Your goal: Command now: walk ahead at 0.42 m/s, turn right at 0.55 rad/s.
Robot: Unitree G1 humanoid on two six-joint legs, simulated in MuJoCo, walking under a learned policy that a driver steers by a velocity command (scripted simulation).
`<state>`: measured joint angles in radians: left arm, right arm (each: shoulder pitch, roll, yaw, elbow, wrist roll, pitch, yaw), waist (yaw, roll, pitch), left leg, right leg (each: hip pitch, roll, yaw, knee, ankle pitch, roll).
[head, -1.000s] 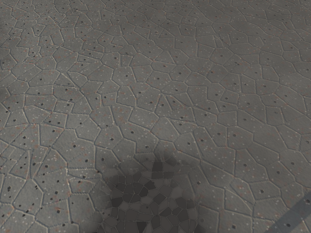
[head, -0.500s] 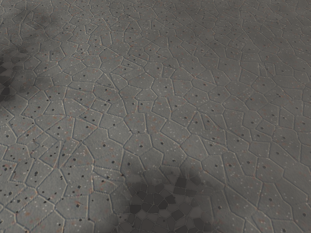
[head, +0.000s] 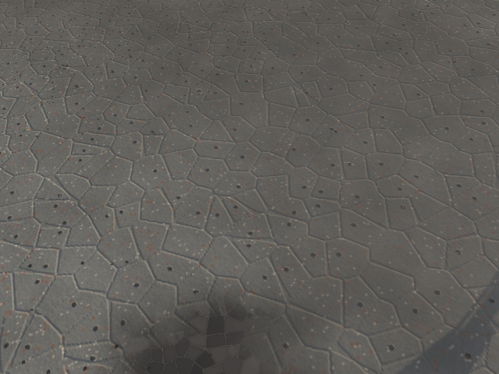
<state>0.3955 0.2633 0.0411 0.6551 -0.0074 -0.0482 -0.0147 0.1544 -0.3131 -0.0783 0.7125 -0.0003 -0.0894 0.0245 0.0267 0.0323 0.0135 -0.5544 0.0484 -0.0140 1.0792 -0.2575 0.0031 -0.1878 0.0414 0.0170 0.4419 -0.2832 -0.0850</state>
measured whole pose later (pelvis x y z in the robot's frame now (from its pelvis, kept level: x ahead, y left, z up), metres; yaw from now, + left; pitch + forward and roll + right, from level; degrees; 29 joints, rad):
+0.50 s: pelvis +0.30 +0.02 -0.01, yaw +3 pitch +1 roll +2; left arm 0.27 0.28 0.02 0.69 0.00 -0.10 0.00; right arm 0.23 -0.29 -0.06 0.74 0.01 -0.07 0.03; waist -0.01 -0.02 0.05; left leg -0.31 -0.13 0.01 0.42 -0.13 0.10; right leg -0.43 -0.01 0.07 1.22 -0.35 0.00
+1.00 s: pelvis +0.58 -0.03 +0.00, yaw +20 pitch +1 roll -1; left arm 0.28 0.26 0.05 0.69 0.01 -0.10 0.00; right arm 0.26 -0.33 -0.07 0.68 0.03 -0.02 0.01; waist 0.03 0.05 0.02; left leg -0.58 0.04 -0.06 1.17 -0.30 -0.01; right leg -0.22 0.01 -0.06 0.40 -0.20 -0.02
